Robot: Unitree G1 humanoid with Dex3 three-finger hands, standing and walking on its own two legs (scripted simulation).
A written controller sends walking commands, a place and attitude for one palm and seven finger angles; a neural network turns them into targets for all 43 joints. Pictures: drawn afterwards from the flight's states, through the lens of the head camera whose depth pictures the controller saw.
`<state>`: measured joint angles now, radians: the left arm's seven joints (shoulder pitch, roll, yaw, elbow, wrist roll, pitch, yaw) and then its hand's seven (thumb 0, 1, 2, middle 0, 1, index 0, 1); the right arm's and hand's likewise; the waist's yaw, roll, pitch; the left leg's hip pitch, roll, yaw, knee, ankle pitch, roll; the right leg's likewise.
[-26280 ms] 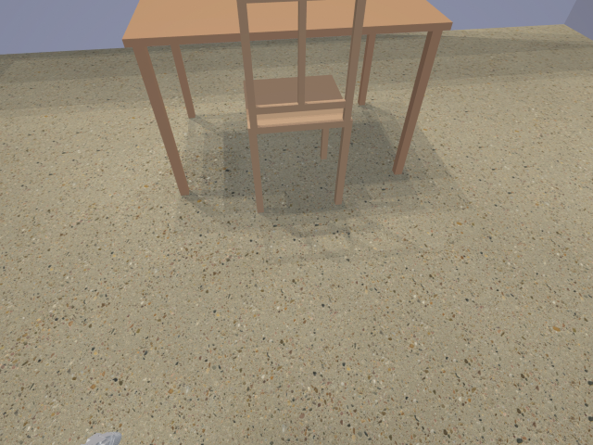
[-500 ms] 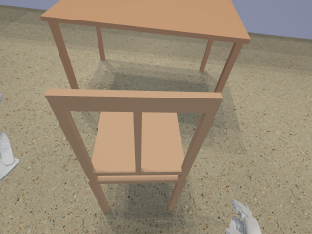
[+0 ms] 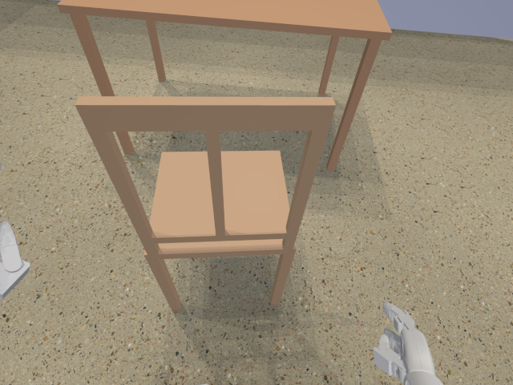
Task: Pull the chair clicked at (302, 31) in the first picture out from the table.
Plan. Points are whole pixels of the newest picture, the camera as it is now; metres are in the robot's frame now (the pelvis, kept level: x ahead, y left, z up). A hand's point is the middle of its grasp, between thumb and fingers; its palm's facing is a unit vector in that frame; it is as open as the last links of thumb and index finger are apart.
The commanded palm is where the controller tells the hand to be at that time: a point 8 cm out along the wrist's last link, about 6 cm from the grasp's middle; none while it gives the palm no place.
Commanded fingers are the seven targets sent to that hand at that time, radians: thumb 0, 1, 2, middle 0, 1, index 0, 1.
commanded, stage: stop stepping back and stand still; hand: left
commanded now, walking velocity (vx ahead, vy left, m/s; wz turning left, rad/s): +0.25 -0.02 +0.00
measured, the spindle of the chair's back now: (217, 190) +0.49 +0.11 -0.04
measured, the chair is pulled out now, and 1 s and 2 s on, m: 0.61 0.61 0.61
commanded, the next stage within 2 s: let the arm hang, fingers relaxed in 0.66 s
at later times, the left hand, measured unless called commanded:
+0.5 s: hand out of the picture +0.10 +0.26 +0.16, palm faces +0.48 -0.74 -0.47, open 7.4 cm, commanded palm +0.05 +0.29 +0.18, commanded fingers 0.00 0.90 0.90 -0.20 -0.30 -0.20 -0.30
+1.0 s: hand out of the picture +0.05 +0.15 -0.14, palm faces +0.07 -0.98 -0.17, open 7.4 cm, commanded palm none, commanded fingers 0.00 0.90 0.90 -0.20 -0.30 -0.20 -0.30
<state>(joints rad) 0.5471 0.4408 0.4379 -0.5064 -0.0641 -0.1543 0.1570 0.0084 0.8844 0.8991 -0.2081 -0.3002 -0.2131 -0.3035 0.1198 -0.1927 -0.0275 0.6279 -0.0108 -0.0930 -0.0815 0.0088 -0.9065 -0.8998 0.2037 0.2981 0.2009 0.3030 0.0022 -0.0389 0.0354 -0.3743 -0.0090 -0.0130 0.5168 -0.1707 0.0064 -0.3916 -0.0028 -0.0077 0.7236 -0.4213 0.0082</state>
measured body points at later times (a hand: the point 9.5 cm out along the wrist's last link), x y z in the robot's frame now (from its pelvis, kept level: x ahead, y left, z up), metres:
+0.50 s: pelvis -0.07 -0.01 +0.00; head -0.09 -0.01 +0.45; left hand +0.07 +0.30 +0.19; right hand +0.06 -0.25 -0.09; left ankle -0.06 +0.10 -0.73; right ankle -0.02 -0.13 -0.73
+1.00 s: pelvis -0.05 -0.02 +0.00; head -0.03 -0.02 +0.45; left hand +0.04 +0.20 -0.13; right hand +0.07 -0.25 -0.13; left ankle -0.06 +0.10 -0.73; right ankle -0.02 -0.13 -0.73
